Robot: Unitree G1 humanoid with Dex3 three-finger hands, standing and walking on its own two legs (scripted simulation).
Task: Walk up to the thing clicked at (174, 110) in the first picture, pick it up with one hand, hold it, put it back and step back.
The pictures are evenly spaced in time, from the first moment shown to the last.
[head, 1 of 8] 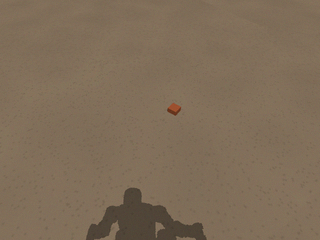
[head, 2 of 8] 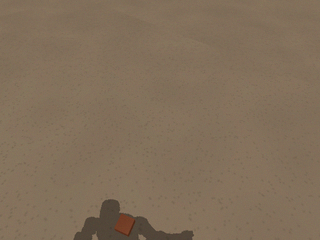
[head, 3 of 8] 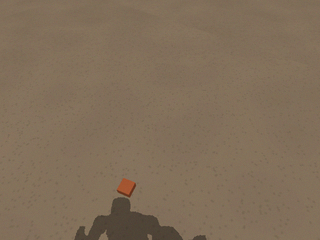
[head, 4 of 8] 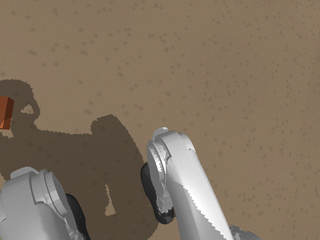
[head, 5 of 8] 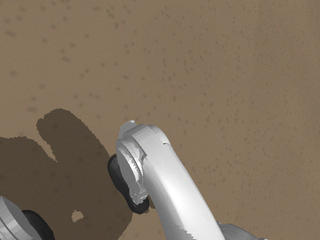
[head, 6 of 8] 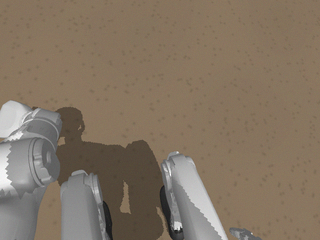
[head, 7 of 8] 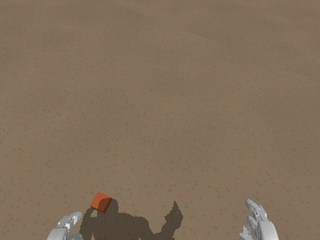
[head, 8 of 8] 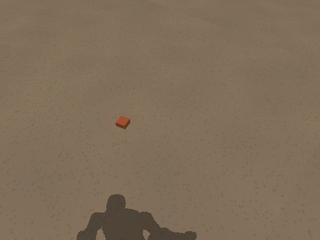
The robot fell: no
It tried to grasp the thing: yes
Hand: left
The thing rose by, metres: 0.03
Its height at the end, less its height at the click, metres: +0.00
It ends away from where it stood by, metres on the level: 0.12
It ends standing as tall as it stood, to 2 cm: yes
